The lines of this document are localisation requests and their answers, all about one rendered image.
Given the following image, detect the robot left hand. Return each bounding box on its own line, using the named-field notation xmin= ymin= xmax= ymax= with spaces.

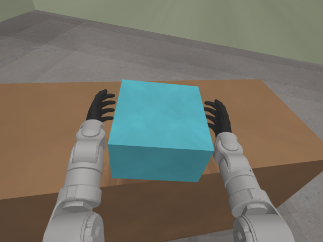
xmin=86 ymin=89 xmax=116 ymax=122

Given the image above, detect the pedestal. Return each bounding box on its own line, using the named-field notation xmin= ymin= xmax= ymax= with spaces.
xmin=0 ymin=79 xmax=323 ymax=242

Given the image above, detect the robot right forearm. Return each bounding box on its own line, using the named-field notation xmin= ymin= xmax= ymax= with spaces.
xmin=213 ymin=132 xmax=295 ymax=242

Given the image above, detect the left robot upper arm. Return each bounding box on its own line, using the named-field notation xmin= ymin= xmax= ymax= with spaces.
xmin=43 ymin=211 xmax=104 ymax=242

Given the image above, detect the robot right hand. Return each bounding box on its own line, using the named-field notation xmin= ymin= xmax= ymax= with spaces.
xmin=204 ymin=99 xmax=232 ymax=137

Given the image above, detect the carton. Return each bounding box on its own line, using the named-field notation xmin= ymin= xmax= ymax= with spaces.
xmin=108 ymin=79 xmax=214 ymax=182

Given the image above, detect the right robot upper arm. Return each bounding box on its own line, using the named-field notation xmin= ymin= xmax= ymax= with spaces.
xmin=233 ymin=214 xmax=294 ymax=242

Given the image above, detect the robot left forearm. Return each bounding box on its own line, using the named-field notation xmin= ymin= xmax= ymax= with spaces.
xmin=42 ymin=119 xmax=105 ymax=242

